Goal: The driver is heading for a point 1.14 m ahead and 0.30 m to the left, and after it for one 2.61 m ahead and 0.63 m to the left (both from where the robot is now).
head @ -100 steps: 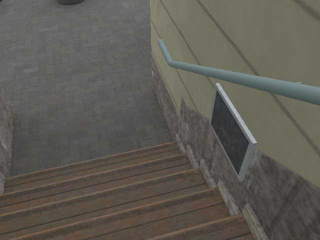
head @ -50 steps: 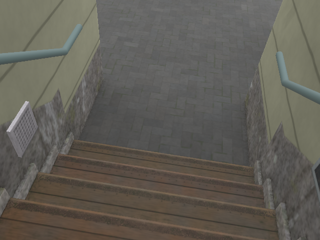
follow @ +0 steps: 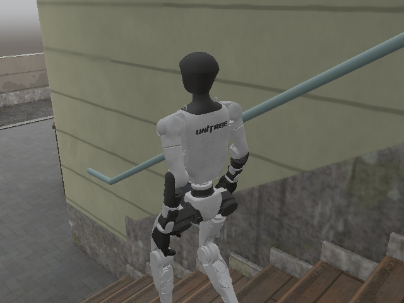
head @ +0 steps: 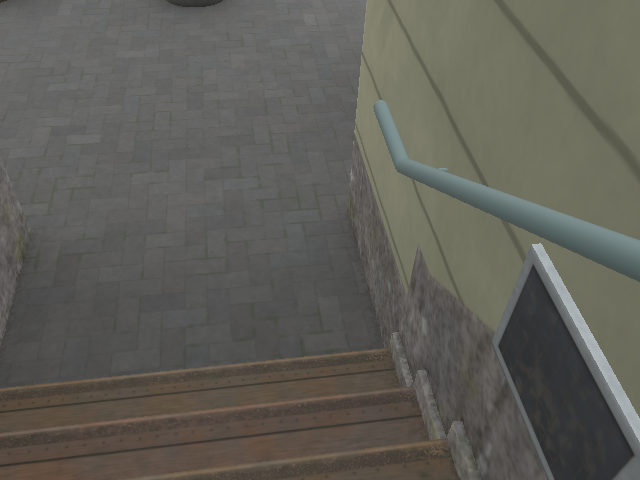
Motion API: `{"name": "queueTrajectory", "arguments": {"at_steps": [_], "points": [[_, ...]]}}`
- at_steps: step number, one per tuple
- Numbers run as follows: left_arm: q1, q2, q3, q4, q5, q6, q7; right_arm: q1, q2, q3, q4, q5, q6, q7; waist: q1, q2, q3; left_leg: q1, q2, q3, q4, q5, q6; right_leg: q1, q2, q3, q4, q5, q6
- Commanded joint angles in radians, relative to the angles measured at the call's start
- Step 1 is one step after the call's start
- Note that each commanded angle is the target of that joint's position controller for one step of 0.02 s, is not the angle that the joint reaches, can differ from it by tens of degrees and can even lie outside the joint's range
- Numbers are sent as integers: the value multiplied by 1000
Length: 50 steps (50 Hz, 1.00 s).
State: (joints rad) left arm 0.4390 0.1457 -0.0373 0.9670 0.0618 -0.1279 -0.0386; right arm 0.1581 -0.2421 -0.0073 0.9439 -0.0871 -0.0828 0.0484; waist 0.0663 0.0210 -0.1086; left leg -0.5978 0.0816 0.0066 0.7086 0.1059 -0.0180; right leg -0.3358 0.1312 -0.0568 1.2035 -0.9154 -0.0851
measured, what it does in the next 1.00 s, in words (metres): goes down, turning left: left foot 0.17 m lower, then right foot 0.17 m lower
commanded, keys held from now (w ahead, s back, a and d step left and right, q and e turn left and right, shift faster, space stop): w+q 0.36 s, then q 0.50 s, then no key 0.04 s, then e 0.10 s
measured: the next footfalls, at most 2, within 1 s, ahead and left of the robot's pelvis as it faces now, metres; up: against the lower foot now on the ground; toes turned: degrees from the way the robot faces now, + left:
left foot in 0.06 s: +0.12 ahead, +0.10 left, -0.17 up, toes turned +5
right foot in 0.44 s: +0.42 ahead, -0.07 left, -0.35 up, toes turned +10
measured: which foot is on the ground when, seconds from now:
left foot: up 0.00-0.04, down 0.06-0.46, up 0.48-0.92, down 0.94-1.00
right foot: down 0.00-0.06, up 0.08-0.42, down 0.44-0.96, up 0.98-1.00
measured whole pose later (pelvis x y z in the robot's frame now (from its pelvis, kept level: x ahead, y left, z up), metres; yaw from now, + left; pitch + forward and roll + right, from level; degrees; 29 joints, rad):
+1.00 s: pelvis +0.37 +0.04 -0.25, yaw +34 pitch +3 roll +1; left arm 0.34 0.28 0.09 0.87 0.05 -0.09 0.00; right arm 0.17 -0.22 -0.06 0.65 -0.05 -0.07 0.05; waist 0.09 -0.03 -0.02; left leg -0.43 0.01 0.11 0.73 -0.35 0.05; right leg -0.40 -0.15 -0.18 0.95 -0.63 0.02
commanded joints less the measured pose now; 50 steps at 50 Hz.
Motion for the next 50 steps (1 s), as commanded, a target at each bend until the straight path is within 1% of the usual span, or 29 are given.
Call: {"name": "queueTrajectory", "arguments": {"at_steps": [1, 3, 4, 5, 6, 8, 9, 10, 13, 16, 17, 19, 21, 22, 23, 24, 25, 26, 28, 29, 31, 33, 36, 42, 45, 47, 48, 49, 50], "points": [[-63, 166, 40, -56, 9, 7, -3, 125, -75, -7, 6, -7, -27, -11, -63, -47, 130, 156, -28, 47, -63, -164, 12, -47, -269, 378, -70, 900, -172], [-210, 207, 66, -83, 37, 18, -62, 691, -156, -58, 200, 26, -59, -25, -315, 228, 143, 730, -93, 124, -359, -31, 82, -332, -100, 198, 603, 954, -86], [-139, 157, 66, -42, 54, 26, -105, 813, -169, -60, 231, 15, -43, -27, -281, 308, 17, 1031, 32, -137, -118, 295, 288, -680, 43, 89, 1076, 139, 1], [-114, 88, 56, -120, 32, 27, -126, 676, -297, -95, 135, 11, -46, 5, -172, 109, -6, 1121, 143, -390, -58, 655, 405, -928, 49, 155, 1103, 196, 24], [-147, 92, 36, -214, 10, 21, -118, 500, -303, -113, 90, 0, -42, 15, -193, 58, 32, 1126, 306, -646, -119, 197, 476, -1175, -42, 264, 944, 277, 90], [-121, 92, 36, -156, 55, 34, -53, 230, 21, -8, 66, -6, -40, 15, -58, -179, 154, 599, 197, -504, -186, -312, 361, -1071, -206, 301, 532, 757, 29], [-95, 89, 28, -130, 71, 45, -50, 105, 82, 33, 35, -7, -41, 3, 8, -85, 228, 181, 146, -463, -246, -345, 391, -843, -278, 259, 345, 840, -4], [-115, 110, 32, -128, 77, 52, -57, 8, 94, 51, -2, 13, -54, -15, 19, -75, 228, -180, 56, -309, -251, -405, 390, -520, -284, 175, 17, 1080, -15], [-96, 53, -4, -124, 59, 53, -87, 177, -94, 30, 24, 18, -90, -35, 9, -31, 94, -435, -83, -199, -38, -312, 341, -62, -184, -11, 158, 1077, 78], [-416, 111, -18, -214, 88, 41, -42, 351, -6, 57, 25, 48, -104, -98, -217, -41, 114, 253, -51, -369, 269, -567, 288, -586, -237, 168, -517, 1317, 136], [-456, 111, -16, -242, 84, 55, -50, 365, -49, 52, 22, 56, -92, -95, -217, -44, 120, 65, -116, -277, 265, -675, 248, -306, -193, 46, -734, 1397, 100], [-286, 93, -10, -260, 46, 70, -62, 296, -199, 17, -13, -5, -47, -27, -104, 34, 145, -288, -95, -398, 283, -631, 292, 158, -122, -19, -484, 1232, 93], [-82, 202, 39, -193, 3, 44, -30, 284, -181, 8, -72, 40, -29, -3, -23, -85, 155, -80, -148, -380, 507, -378, 227, 281, -126, -51, -906, 1261, 44], [77, 262, 70, -169, 9, 29, -27, 280, -154, 16, -73, 15, -17, 40, 42, -81, 72, -49, -150, -375, 725, -167, 188, 462, -214, -11, -909, 1320, -45], [226, 359, 112, -125, 17, 20, -28, 442, 28, 40, -78, 25, -31, 70, -41, -256, -237, -259, -193, -215, 1193, -524, 98, 896, -430, 130, -486, 2013, -279], [185, 383, 111, -139, 32, 37, -60, 537, 6, 30, -97, 69, -24, 71, -58, -329, -327, -606, -246, -82, 1645, -995, 56, 1000, -664, 394, -451, 2111, -468], [133, 334, 117, -152, 51, 47, -51, 335, -61, 21, -193, 80, -4, 56, 9, -153, -200, -764, -163, -51, 1632, -890, 34, 801, -717, 497, -602, 1707, -422], [46, 257, 92, -163, 25, 34, -39, 186, -51, 23, -250, 69, 11, 24, -10, -26, -78, -756, -89, -86, 1499, -751, 10, 563, -685, 441, -666, 1400, -336], [-100, 153, 60, -174, -16, 20, -31, 206, 22, 50, -281, 47, 35, 1, -134, 7, 54, -480, 3, -103, 1261, -623, 14, 82, -599, 269, -768, 1326, -264], [-116, 53, 37, -141, 1, 3, -6, 252, 44, 50, -231, 21, 45, 15, -158, 17, 140, -400, 55, -91, 1022, -381, 49, -76, -481, 139, -776, 1182, -189], [-113, 126, 53, -109, 20, -20, 25, 267, 10, 26, -226, -9, 54, 53, -117, -62, 157, -366, 22, -27, 878, -215, 56, -163, -412, 79, -764, 1056, -189], [-210, 155, 44, -138, 68, -26, 51, 198, 9, 10, -246, 19, 55, 65, -126, -16, 108, -159, 45, 10, 585, 8, 55, -275, -405, -11, -764, 1020, -129], [-185, 294, 83, -138, 78, -17, 49, 148, 3, -11, -298, 39, 54, 43, -128, -77, 35, -258, 46, -68, 756, -68, 14, -64, -557, 94, -699, 1302, -149], [-44, 242, 120, -112, 10, 21, 98, -10, -7, -39, -380, -6, 62, 23, 41, -105, 87, -195, 25, 99, 355, -410, 0, 125, -543, 20, -797, 802, -153], [-65, 312, 168, -113, 13, 23, 108, -68, -26, -60, -427, 44, 57, 2, 74, -92, 102, -48, -42, 130, 106, -495, 47, 172, -552, 5, -765, 850, -102], [-126, 278, 166, -122, 5, 32, 71, 94, -72, -97, -354, 92, 24, -25, -44, -69, 14, 351, -110, 108, -169, -103, 126, 60, -484, -58, -547, 915, -56], [-106, 192, 140, -155, 8, 28, 28, 223, -155, -127, -313, 88, 6, -39, -89, 142, -229, 851, 89, -106, -43, 579, 307, -227, -346, -197, -181, 558, 53], [-113, 182, 132, -222, -3, 9, -8, 488, -230, -134, -268, 22, 6, -8, -168, 217, -338, 1049, 358, -483, -178, 611, 505, -501, -213, -57, -66, 55, 128], [-250, 154, 119, -221, -76, 17, -9, 600, -171, -129, -154, -13, -7, 29, -253, -43, -39, 938, 328, -438, -197, 429, 370, -660, -237, 117, -134, 113, 141]]}}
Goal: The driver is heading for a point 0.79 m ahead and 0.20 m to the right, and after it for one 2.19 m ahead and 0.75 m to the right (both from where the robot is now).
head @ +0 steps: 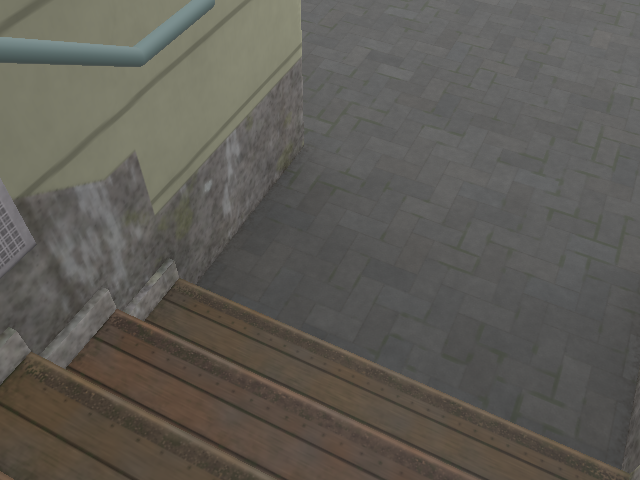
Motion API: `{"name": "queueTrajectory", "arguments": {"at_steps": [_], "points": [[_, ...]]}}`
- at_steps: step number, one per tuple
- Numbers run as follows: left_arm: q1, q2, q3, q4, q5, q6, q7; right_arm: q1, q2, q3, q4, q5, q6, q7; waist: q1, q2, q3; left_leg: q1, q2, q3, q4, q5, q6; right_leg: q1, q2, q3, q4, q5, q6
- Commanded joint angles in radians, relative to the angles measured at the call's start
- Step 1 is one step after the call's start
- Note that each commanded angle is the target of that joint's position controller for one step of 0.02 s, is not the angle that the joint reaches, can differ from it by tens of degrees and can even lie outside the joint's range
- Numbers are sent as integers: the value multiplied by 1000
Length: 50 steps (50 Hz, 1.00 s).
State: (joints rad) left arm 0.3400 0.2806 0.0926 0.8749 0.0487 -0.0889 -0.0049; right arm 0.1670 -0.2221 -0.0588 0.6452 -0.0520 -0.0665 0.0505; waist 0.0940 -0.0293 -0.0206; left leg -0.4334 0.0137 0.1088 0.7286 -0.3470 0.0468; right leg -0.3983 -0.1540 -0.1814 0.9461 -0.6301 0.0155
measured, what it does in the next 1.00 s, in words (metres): steps on the spot, turning right: right foot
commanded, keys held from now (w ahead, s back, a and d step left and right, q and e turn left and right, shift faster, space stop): e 0.68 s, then no key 0.02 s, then q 0.02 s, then w+q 0.28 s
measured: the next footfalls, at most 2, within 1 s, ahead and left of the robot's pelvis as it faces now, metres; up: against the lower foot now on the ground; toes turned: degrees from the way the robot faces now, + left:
right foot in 0.30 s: +0.00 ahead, -0.11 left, +0.00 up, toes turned -11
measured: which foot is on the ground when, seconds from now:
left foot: down 0.00-0.34, up 0.36-1.00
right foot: up 0.00-0.28, down 0.30-1.00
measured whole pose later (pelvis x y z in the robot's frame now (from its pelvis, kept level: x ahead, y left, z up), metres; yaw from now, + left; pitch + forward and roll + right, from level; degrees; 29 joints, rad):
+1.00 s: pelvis +0.03 -0.05 +0.00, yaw -19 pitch +6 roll +1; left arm 0.45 0.17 -0.02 0.94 0.06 -0.12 -0.05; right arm 0.37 -0.22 0.01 0.92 -0.11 -0.04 0.01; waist 0.03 0.00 -0.11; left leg -0.85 0.10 -0.08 1.41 -0.19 -0.08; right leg -0.40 0.13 0.08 0.76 -0.45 -0.13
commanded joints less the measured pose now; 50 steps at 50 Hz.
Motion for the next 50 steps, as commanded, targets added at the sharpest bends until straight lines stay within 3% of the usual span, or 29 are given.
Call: {"name": "queueTrajectory", "arguments": {"at_steps": [1, 2, 3, 4, 5, 6, 7, 10, 12, 14, 17, 18, 19, 20, 21, 23, 24, 27, 29, 32, 35, 37, 39, 40, 41, 43, 45, 46, 50], "points": [[-132, 8, -23, -113, -65, -24, -43, 472, -187, -76, 175, 13, -27, 47, -213, 61, -33, 639, 383, -427, -225, 766, 246, -603, -5, 223, 103, -118, 70], [2, -37, -29, -20, -111, 63, -8, 185, 60, 23, 83, 104, 40, -31, -102, 54, -116, 465, 367, -326, -216, 1106, 176, -297, 38, 272, 60, 50, 40], [108, -53, -39, 9, -87, 114, 11, 51, 32, 30, 44, 89, 66, -47, -25, 134, -110, 255, 290, -162, -263, 1054, 147, -82, 71, 190, 63, 185, 40], [180, -6, -34, 8, 12, 38, -67, -42, -208, -50, 42, 52, 10, 38, 42, 120, 48, -157, 241, -50, -235, 727, 138, 90, 74, 170, 254, 262, 86], [240, -28, -29, 53, -10, 13, -112, -145, -210, -59, 18, 21, 1, 53, 62, -4, 5, -282, 205, 25, -248, 507, 115, 205, 108, 169, 277, 352, 88], [319, -62, -37, 77, -12, 10, -128, -157, -213, -66, 35, -7, -8, 45, 64, 29, 26, -332, 207, 58, -237, 408, 117, 258, 129, 148, 257, 422, 85], [343, -35, -25, 78, -3, -1, -123, -107, -170, -54, 92, -4, -20, 42, 53, 80, 66, -329, 222, 50, -205, 395, 114, 249, 138, 139, 242, 409, 89], [-8, 71, -2, -113, 8, -10, -18, 92, -239, -92, 134, 42, -47, -10, -124, 175, -27, 182, 376, -168, -113, 610, 207, -119, 109, 157, 17, 158, 96], [-98, -6, -35, -148, -3, 8, 40, 308, -245, -110, 199, 35, -38, -71, -244, 192, -44, 399, 532, -393, -95, 690, 286, -328, 73, 224, 66, 136, 141], [-101, -43, -49, -147, -5, 31, 63, 348, -222, -99, 211, 28, -38, -111, -262, 160, -29, 361, 561, -465, -120, 581, 274, -404, 83, 239, 95, 99, 152], [170, -15, -14, -52, 2, 21, 61, 41, -238, -102, 146, 16, -52, -96, -48, 51, -32, -86, 366, -154, 26, 137, 88, 73, 156, 130, -177, 438, 82], [292, 128, 26, -20, -13, 2, 50, -59, -150, -78, 61, -2, -54, -80, -5, -341, -87, -440, 135, 105, 467, -262, -71, 369, 25, 499, -395, 1005, -122], [379, 278, 59, -51, 33, -40, 15, -69, -151, -70, 32, 31, -55, -55, 32, -261, -130, -673, 52, -33, 659, -448, -98, 576, -90, 762, -418, 1329, -188], [387, 281, 68, -46, 34, -41, -41, -90, -141, -64, 17, 99, -61, -49, 58, -91, -103, -717, 9, -203, 626, -402, -101, 575, -154, 827, -459, 1272, -141], [288, 241, 60, -72, 2, -14, -63, -144, -150, -66, -18, 109, -67, -78, 26, -89, -52, -764, 2, -233, 588, -334, -97, 522, -170, 787, -469, 1188, -130], [45, 127, 17, -167, -53, 20, -81, -55, -194, -53, 46, 37, -56, -108, -105, -38, -36, -686, 80, -193, 652, -123, -94, 286, -96, 588, -389, 1126, -64], [8, 124, 20, -192, -42, 27, -80, 12, -182, -50, 62, 17, -46, -113, -138, -53, -69, -554, 70, -165, 675, -43, -98, 147, -40, 512, -397, 1130, -33], [22, 109, -14, -185, 8, 9, -54, 81, -157, -45, 68, 23, -40, -96, -186, -93, -114, -421, 29, -103, 793, 171, -95, 0, 77, 418, -404, 1133, 40], [-5, 194, 0, -200, 32, -16, -49, 33, -195, -48, 41, 7, -32, -70, -175, -57, -104, -408, 37, -110, 863, 148, -116, -37, 79, 433, -412, 960, 26], [107, 186, -5, -174, 14, -14, -45, -11, -161, -23, -22, 27, -14, -90, -127, -20, -84, -599, 70, -201, 842, 59, -145, 139, 15, 596, -403, 789, -55], [161, 108, -29, -157, -42, -12, -76, -37, -110, 15, -3, 34, 4, -98, -79, 24, -109, -764, 67, -253, 721, 22, -213, 343, 15, 695, -370, 728, -98], [139, 49, -61, -125, -93, -19, -105, 91, -92, 18, 102, 21, 20, -45, -114, -4, -79, -668, 86, -237, 675, 75, -233, 252, 52, 620, -364, 706, -87], [145, 105, -46, -85, -52, -23, -96, 209, -132, 10, 164, -31, 40, -23, -101, -59, -97, -532, 50, -200, 854, 130, -216, 116, 59, 622, -391, 545, -184], [184, 109, -43, -90, -62, -19, -98, 95, -158, -3, 145, -7, 37, -37, -36, -27, -24, -610, 48, -216, 751, 62, -227, 129, 29, 675, -457, 374, -235], [180, 92, -48, -68, -42, -11, -96, 45, -157, -4, 147, 1, 33, -57, -3, -60, 12, -653, 44, -228, 705, 59, -220, 139, 31, 735, -465, 203, -289], [116, 96, -49, -66, -13, -16, -91, 15, -143, 12, 143, -36, 16, -77, -24, -119, 35, -750, 98, -270, 650, 46, -176, 201, -48, 880, -509, 4, -389], [121, 63, -64, -34, -4, -19, -74, 20, -104, 32, 154, -38, 17, -80, -11, -70, 25, -761, 93, -291, 559, 94, -154, 252, -66, 887, -534, -4, -412], [131, 33, -78, 3, 22, -30, -59, 96, -80, 47, 181, -61, 18, -67, -44, -95, -15, -698, 102, -252, 685, 152, -140, 222, -37, 838, -482, 85, -390], [196, 0, -93, 87, 26, -51, -25, 103, -69, 60, 199, -58, 1, -25, -35, -49, 31, -647, 116, -160, 707, 185, -106, 123, 7, 626, -416, 249, -339]]}}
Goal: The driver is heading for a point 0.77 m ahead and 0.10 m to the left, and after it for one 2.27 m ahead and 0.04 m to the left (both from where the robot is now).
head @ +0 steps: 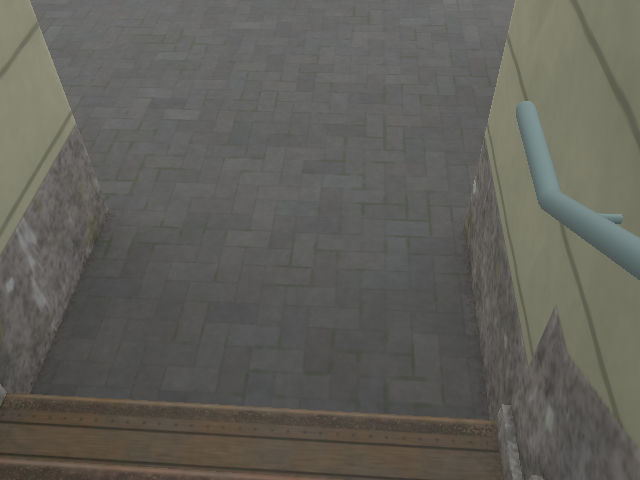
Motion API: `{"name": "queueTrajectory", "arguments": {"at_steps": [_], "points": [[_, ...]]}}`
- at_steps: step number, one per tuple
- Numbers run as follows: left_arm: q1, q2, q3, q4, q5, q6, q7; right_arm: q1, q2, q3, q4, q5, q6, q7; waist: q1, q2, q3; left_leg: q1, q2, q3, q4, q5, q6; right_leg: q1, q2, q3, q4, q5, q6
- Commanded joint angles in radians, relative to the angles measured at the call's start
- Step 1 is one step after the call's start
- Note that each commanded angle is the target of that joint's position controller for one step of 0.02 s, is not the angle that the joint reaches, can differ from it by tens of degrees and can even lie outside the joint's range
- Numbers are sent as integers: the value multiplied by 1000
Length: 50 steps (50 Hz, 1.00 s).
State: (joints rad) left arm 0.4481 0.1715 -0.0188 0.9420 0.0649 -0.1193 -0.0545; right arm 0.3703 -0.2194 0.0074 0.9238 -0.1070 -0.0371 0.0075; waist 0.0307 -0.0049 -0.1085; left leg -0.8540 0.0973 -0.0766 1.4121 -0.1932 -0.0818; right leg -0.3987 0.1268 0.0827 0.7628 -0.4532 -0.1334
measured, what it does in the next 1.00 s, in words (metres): goes down: left foot 0.17 m lower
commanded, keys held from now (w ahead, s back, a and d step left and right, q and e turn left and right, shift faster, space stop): w+q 0.32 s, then w+e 0.20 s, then e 0.48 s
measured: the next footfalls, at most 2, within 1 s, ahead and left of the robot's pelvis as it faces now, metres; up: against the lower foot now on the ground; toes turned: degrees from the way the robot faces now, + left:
left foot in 0.36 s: +0.24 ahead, +0.31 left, -0.17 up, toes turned +19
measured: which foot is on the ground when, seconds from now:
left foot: up 0.00-0.34, down 0.36-1.00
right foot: down 0.00-0.34, up 0.36-1.00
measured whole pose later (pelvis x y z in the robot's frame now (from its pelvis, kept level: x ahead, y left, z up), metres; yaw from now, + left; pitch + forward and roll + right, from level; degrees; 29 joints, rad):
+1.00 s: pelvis +0.35 +0.26 -0.23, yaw -1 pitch +2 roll +1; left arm 0.09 0.20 0.03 0.90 0.08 -0.04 -0.09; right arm 0.62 -0.08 0.03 1.11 -0.10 -0.11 -0.06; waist -0.09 -0.02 -0.03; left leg -0.21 0.07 0.35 1.00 -0.82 0.05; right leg -0.58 -0.08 -0.02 0.59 0.27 -0.02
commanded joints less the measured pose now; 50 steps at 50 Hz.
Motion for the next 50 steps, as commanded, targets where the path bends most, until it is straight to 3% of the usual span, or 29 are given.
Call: {"name": "queueTrajectory", "arguments": {"at_steps": [1, 4, 6, 8, 9, 10, 12, 15, 16, 17, 18, 19, 20, 21, 22, 23, 24, 25, 26, 27, 28, 30, 31, 32, 36, 40, 43, 46, 50], "points": [[99, 106, 12, 32, 17, -28, 35, -120, -67, -2, -90, -7, -34, 29, 34, -91, 114, -203, 36, 37, 0, 42, 35, 126, -284, 342, -232, 76, -197], [159, 57, -9, 95, 13, -24, 49, -117, -62, -4, -57, 0, -40, 35, 39, -130, 88, -154, 25, 78, -84, 76, 61, 138, -301, 289, -159, 227, -194], [128, 89, -3, 92, -6, -7, 53, -165, -66, 0, -82, -6, -28, 62, 28, -106, 127, -152, 14, 95, -110, 15, 90, 153, -361, 315, -154, 362, -181], [274, -38, -34, 131, -16, -6, 102, -282, -24, 18, -90, -12, -29, 56, 141, -81, 185, -539, 132, -75, -515, 412, 69, 528, -406, 356, -29, 101, -129], [287, -32, -35, 153, -2, 1, 95, -320, -11, 19, -81, -6, -33, 56, 132, -71, 223, -447, 117, -42, -564, 437, 74, 398, -410, 365, -23, 112, -171], [190, -7, -29, 110, 11, 4, 86, -284, -13, 29, -56, 18, -38, 58, 83, -47, 224, -221, 134, -34, -707, 639, 90, 211, -371, 254, -12, 38, -141], [103, 78, -16, 66, 52, 16, 37, -316, -41, 17, -69, 18, -23, 60, 51, -57, 223, 406, 35, 166, -677, 681, 88, -306, -312, 75, -60, -197, -93], [58, 184, 14, 62, 43, 24, 19, -291, -59, 5, -95, -8, -5, 75, 22, -65, 270, 575, -1, 191, -786, 480, 90, -229, -363, 33, 41, -246, -41], [34, 232, 31, 77, 32, 33, 15, -211, -77, 0, -82, -1, -1, 76, -25, -17, 283, 610, 15, 155, -910, 446, 106, -121, -389, 44, 172, -172, -14], [11, 277, 43, 105, 52, 41, -10, -16, -102, -21, -26, 24, -7, 71, -120, -3, 264, 792, 11, 124, -999, 456, 119, -110, -395, 59, 326, -10, 22], [61, 241, 46, 138, 80, 49, -55, 247, -256, -91, 68, 40, -29, 61, -191, 83, 163, 1039, -20, 168, -955, 417, 160, -142, -279, -23, 667, 143, 77], [211, 106, 32, 178, 39, 46, -82, 418, -355, -120, 143, 13, -30, 65, -180, 237, -85, 1323, 76, 32, -705, 739, 269, -315, -108, 0, 1189, -298, 103], [279, 42, 45, 146, 3, 39, -87, 417, -374, -114, 117, 1, -33, 82, -84, 221, -185, 1404, 144, -28, -632, 1076, 246, -440, -96, 7, 1282, -259, 79], [166, 74, 41, 62, -6, 33, -84, 333, -353, -108, 110, 6, -31, 110, -92, 189, -113, 1290, 233, -160, -767, 785, 312, -637, -109, -52, 1390, -220, 86], [5, 62, 22, -20, -20, 20, -49, 213, -305, -102, 75, 43, -31, 110, -119, 145, 58, 1054, 303, -354, -944, 39, 362, -830, -164, -41, 1339, -69, 67], [-119, 133, 65, -21, -63, 66, 62, 120, -192, -95, 42, 161, 9, 42, -89, 26, 35, 935, 389, -377, -1092, -189, 315, -703, -180, -40, 1240, -90, 58], [-113, 106, 56, -36, -34, 110, 93, 140, -147, -66, 56, 151, 8, 19, -70, 85, 126, 732, 401, -410, -1094, -180, 313, -644, -202, 3, 1204, -97, 58], [-16, 11, 5, -33, -8, 45, 40, 37, -27, 12, 49, -14, -65, 90, 66, -19, 329, 398, 328, -321, -1054, -91, 265, -618, -285, 177, 969, 433, 17], [23, 6, 13, 8, -7, 29, 27, 37, -45, -5, 73, -18, -86, 96, 72, 15, 331, 356, 316, -276, -1078, -80, 258, -620, -285, 161, 878, 444, 8], [46, 31, 18, 31, -5, 15, 8, 23, -10, 9, 47, 1, -110, 77, 45, -25, 283, 336, 273, -206, -1108, -91, 265, -591, -244, 167, 655, 562, 13], [24, 76, 36, 34, -6, 7, -2, 87, -20, 14, 70, 9, -120, 66, 24, 45, 254, 383, 267, -179, -1121, -32, 279, -606, -231, 152, 586, 561, 13], [61, 109, 52, 48, -7, 14, -26, 58, -87, -3, 106, -38, -107, 46, 90, 75, 121, 397, 201, -51, -983, 390, 245, -530, -197, 110, 655, 586, 45], [47, 104, 52, 27, -8, 16, -36, 48, -63, 3, 109, -36, -98, 43, 100, 60, 96, 409, 192, 23, -937, 567, 215, -523, -197, 81, 660, 579, 57], [-40, 122, 50, -4, 14, 14, -36, 62, -6, 17, 130, -26, -98, 25, 56, -17, 95, 508, 179, 40, -928, 488, 181, -601, -206, 162, 449, 698, 57], [-177, 85, 49, -35, -14, 27, -48, 200, -9, 30, 191, -23, -107, -10, 0, 54, 112, 500, 132, 181, -868, 449, 144, -433, -181, 35, 234, 981, 81], [-323, 99, 60, -90, -7, 36, -31, 330, 19, 33, 225, -12, -103, -43, -67, 53, 192, 755, 212, 101, -792, 486, 154, -602, -203, 70, 92, 826, 92], [-414, 40, 43, -119, -14, 50, -24, 434, 63, 30, 245, 8, -95, -79, -118, 76, 226, 864, 244, 60, -752, 466, 149, -649, -222, 27, -82, 794, 116], [-426, 46, 40, -121, -1, 74, -34, 372, 70, 21, 203, -2, -78, -66, -114, 88, 217, 663, 220, 110, -717, 343, 128, -408, -212, -89, -115, 796, 121], [-490, 86, 58, -109, 24, 67, -47, 331, -19, -15, 173, 24, -68, -85, -135, 88, 232, 653, 223, 128, -635, 218, 105, -272, -193, -151, -285, 640, 110]]}}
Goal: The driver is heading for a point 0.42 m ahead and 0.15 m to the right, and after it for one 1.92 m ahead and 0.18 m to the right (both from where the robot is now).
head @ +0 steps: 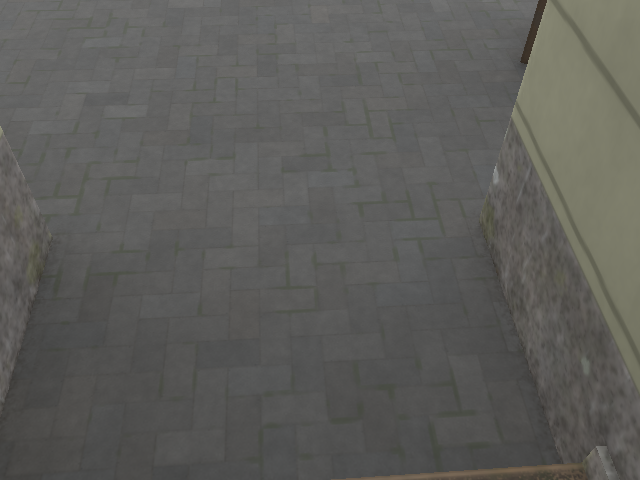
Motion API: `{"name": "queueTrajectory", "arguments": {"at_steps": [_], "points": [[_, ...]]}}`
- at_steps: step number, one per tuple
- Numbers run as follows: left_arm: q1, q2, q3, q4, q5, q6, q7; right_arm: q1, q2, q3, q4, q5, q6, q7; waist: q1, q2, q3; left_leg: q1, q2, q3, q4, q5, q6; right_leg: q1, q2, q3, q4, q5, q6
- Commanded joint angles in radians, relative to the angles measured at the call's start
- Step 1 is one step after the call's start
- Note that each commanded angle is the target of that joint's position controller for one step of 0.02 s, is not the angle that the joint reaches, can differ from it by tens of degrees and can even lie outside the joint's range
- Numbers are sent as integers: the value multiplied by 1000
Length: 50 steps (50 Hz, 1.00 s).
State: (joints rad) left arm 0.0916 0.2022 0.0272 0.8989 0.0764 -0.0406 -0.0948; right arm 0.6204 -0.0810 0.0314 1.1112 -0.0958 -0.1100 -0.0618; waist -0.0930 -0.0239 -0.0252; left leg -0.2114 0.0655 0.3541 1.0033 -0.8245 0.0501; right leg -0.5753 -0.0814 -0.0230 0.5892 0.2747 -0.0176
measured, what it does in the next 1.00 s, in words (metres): goes down, turning right: right foot 0.17 m lower, then left foot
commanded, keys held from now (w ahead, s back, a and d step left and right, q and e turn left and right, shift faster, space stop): e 0.40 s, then w+e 0.12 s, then e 0.26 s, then q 0.22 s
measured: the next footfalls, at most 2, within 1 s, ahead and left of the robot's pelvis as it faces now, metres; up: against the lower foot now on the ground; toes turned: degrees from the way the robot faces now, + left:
right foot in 0.14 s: +0.17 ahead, -0.14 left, -0.17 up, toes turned -14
left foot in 0.48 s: +0.21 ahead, +0.11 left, -0.17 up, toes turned -18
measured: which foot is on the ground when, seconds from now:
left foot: down 0.00-0.14, up 0.16-0.46, down 0.48-0.92, up 0.94-1.00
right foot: up 0.00-0.12, down 0.14-0.48, up 0.50-0.88, down 0.90-1.00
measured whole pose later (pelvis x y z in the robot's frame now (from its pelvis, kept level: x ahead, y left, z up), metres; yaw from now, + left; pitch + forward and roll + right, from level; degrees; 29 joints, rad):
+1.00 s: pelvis +0.25 -0.03 -0.15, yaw -31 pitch +5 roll -2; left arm 0.21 0.25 0.01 0.78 0.01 -0.07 -0.05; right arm 0.13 -0.33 -0.03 0.80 -0.04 -0.07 0.06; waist 0.02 0.02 -0.03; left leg -0.57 0.01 -0.05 1.38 -0.66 -0.04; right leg -0.57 -0.01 -0.06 0.95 -0.40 -0.09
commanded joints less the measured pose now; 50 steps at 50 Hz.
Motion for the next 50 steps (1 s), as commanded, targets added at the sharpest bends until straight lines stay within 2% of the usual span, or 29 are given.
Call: {"name": "queueTrajectory", "arguments": {"at_steps": [1, 4, 6, 7, 8, 9, 11, 12, 14, 15, 18, 21, 23, 24, 25, 26, 28, 29, 31, 33, 38, 41, 44, 45, 46, 47, 48, 49, 50], "points": [[-152, 48, 8, -54, 14, -11, -6, 99, -159, -44, -6, 15, 18, -22, -26, 111, 154, 69, 275, -328, -212, 875, -21, -105, 5, -37, -204, -111, -17], [-71, 24, -3, 16, 25, -5, 18, 113, -175, -58, 5, -17, 49, -14, -28, 126, 124, 136, 301, -360, -56, 929, 2, 18, -18, -28, -373, -60, -46], [228, 108, 46, 153, 14, -28, 52, 2, -165, -45, -7, -22, 62, 45, 102, 15, 4, -96, 163, -226, 293, 759, -51, 547, 26, -138, -432, 279, -72], [495, 175, 82, 189, 14, -33, 64, -132, -190, -45, -58, -19, 75, 94, 257, -110, -152, -431, 55, -150, 619, 388, -124, 1035, -10, -104, -378, 443, -163], [620, 315, 115, 205, -2, -20, 78, -153, -116, -34, -123, 11, 69, 148, 265, -210, -419, -702, -10, -208, 1057, -152, -173, 1464, -227, 162, 3, 924, -362], [676, 332, 133, 193, 7, -25, 91, -323, -131, -32, -244, 43, 36, 164, 326, -137, -428, -966, 13, -299, 1150, -246, -206, 1558, -318, 282, 61, 1000, -430], [436, 230, 102, 69, 6, -41, 88, -450, -205, -39, -379, 77, -17, 120, 221, 29, -242, -1055, 85, -356, 949, -212, -174, 1115, -371, 272, -12, 701, -433], [267, 178, 73, 24, -8, -48, 56, -421, -202, -32, -417, 48, -11, 87, 99, 95, -92, -946, 98, -414, 695, -80, -138, 741, -355, 246, -73, 459, -400], [203, 94, 37, -42, -8, -61, 47, -181, -180, -37, -315, 48, 20, 40, -31, -2, 39, -579, 83, -410, 509, 363, -100, 124, -223, 142, -156, 350, -349], [159, 107, 27, -91, -15, -78, 43, -86, -176, -43, -258, 42, 33, 66, -61, 4, 83, -424, 38, -368, 300, 747, -76, -91, -135, 88, -147, 182, -317], [122, 193, 31, -131, 42, -74, 45, -87, -136, -38, -268, 19, 23, 121, -79, -111, 3, -178, -36, -305, 400, 988, -71, -273, -61, 97, -35, 70, -245], [3, 222, 36, -171, 33, -86, 51, -36, -253, -94, -317, 1, 18, 82, -138, -85, -5, 40, -60, -264, 382, 725, -112, -346, -79, 163, 101, 11, -170], [-125, 306, 79, -210, 33, -109, 44, 192, -315, -132, -254, 3, 23, 45, -250, 52, -19, 242, -104, -231, 123, 539, -113, -391, -73, 194, 373, -58, -132], [-32, 211, 66, -185, 8, -118, 19, 123, -314, -138, -258, 38, 18, 27, -210, 122, -9, 177, -93, -320, -375, 423, -56, -269, 16, 202, 577, -371, -165], [254, 19, 32, -140, 16, -115, 13, 59, -410, -135, -279, 39, -4, 1, 11, 286, -120, 346, 133, -723, -254, 1368, 259, -453, 188, 121, 944, -908, -79], [382, -29, 15, -127, -46, -120, 30, 49, -383, -119, -294, 6, -25, 44, 83, 158, -138, 460, 301, -943, -258, 1976, 357, -691, 231, 238, 1133, -954, -33], [73, 137, 49, -235, -91, -83, 59, -129, -379, -121, -341, 16, -10, 124, 56, 149, 81, 181, 424, -1162, -351, 1745, 284, -974, 162, 342, 1139, -830, 44], [53, 190, 58, -221, -75, -61, 66, -318, -336, -106, -389, 45, 7, 135, 107, 65, 33, 97, 375, -1000, -301, 1635, 196, -904, 115, 323, 1048, -698, 73], [256, 94, 29, -141, -21, -32, 70, -427, -280, -90, -405, 80, 26, 120, 235, 91, -53, -312, 239, -719, -283, 1442, 100, -449, 91, 158, 1122, -508, 116], [216, 98, 16, -173, 3, -21, 32, -387, -345, -96, -380, 45, -1, 87, 216, 50, -16, -422, 183, -575, -327, 1337, 76, -354, 104, 77, 1222, -441, 94], [-63, 160, 14, -306, -11, -26, 28, -171, -360, -84, -298, 42, -33, 33, 6, 105, -21, 212, 266, -477, -271, 1373, 85, -732, 39, 130, 989, -519, 93], [-105, 102, -16, -330, -5, -24, 8, -280, -342, -65, -314, 40, -21, 53, 28, 73, -28, 94, 205, -386, -298, 1309, 70, -504, -24, 41, 695, -467, 88], [219, 190, 42, -197, -17, -15, -9, -532, -458, -87, -340, 29, -30, 142, 207, 106, -58, -429, 95, -224, -208, 1286, 17, 279, 148, -134, 593, -383, 66], [340, 236, 70, -143, -34, -33, 11, -604, -495, -104, -349, 39, -30, 162, 282, 20, -65, -437, 58, -208, -26, 1213, -14, 437, 181, -143, 338, -261, 33], [463, 322, 89, -101, -24, -42, 41, -602, -482, -129, -382, 44, -25, 177, 289, -136, -177, -568, -34, -215, 377, 773, -92, 674, 57, 66, 185, 210, -136], [515, 141, 29, -25, -150, 6, 100, -314, -227, -60, -296, 110, 41, 106, 217, -158, -282, -547, -97, -394, 557, 96, -87, 738, -223, 395, 94, 799, -220], [395, 115, 7, -65, -151, 24, 126, -288, -207, -45, -305, 80, 86, 73, 131, -16, -193, -549, -54, -499, 448, 131, -89, 605, -264, 440, 74, 736, -230], [359, 288, 34, -120, -45, -50, 26, -499, -260, -71, -432, 55, 32, 127, 148, -110, -150, -765, -73, -500, 540, 68, -128, 552, -264, 532, 82, 366, -387], [222, 153, 7, -132, -33, -65, 14, -504, -307, -84, -402, 55, 20, 122, 99, 71, -175, -669, 3, -538, 384, 193, -129, 403, -213, 395, 88, 92, -297]]}}
Velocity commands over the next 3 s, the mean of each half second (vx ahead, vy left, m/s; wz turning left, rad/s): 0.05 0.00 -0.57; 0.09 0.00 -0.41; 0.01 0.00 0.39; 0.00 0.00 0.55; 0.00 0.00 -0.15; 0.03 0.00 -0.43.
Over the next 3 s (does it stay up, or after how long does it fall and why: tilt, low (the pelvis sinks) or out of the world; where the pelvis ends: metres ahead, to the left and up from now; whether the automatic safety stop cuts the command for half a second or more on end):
stays up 0.46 0.06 -0.26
